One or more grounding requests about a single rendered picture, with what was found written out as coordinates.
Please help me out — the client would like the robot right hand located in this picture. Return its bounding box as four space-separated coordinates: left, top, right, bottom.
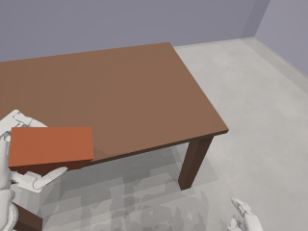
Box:
227 197 264 231

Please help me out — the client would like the robot left hand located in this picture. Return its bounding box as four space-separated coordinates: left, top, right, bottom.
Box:
0 110 68 193

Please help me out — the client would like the sponge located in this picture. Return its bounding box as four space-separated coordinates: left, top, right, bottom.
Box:
8 127 94 175

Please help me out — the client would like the table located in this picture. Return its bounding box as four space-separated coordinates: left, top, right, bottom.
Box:
0 41 229 231

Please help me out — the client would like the robot left forearm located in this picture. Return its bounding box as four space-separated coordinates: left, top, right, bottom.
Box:
0 189 18 231

